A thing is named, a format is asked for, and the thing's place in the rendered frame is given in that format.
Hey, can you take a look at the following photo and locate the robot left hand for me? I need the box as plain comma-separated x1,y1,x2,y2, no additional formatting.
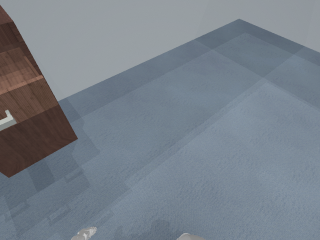
71,226,97,240

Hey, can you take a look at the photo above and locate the drawer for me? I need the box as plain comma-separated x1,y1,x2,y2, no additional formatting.
0,47,59,132

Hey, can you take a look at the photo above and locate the cabinet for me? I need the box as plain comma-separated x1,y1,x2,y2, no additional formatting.
0,5,78,178

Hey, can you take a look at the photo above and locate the handle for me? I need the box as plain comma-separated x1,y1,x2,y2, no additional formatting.
0,110,17,131

